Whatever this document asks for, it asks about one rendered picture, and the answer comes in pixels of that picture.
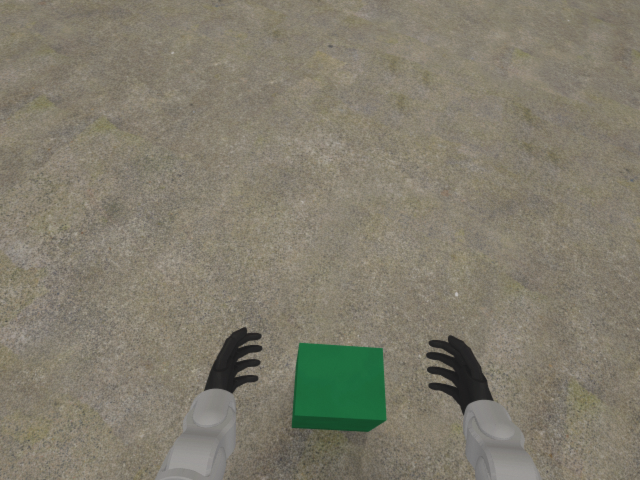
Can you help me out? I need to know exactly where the right robot forearm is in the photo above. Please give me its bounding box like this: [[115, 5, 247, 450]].
[[463, 400, 542, 480]]

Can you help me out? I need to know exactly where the left robot forearm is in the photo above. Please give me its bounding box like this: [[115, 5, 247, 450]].
[[155, 389, 236, 480]]

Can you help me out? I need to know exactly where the carton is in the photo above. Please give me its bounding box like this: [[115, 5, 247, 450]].
[[292, 343, 387, 432]]

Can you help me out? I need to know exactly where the robot left hand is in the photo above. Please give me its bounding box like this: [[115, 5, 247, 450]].
[[204, 327, 262, 394]]

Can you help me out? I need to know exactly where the robot right hand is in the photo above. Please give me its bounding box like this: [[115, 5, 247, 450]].
[[426, 335, 494, 415]]

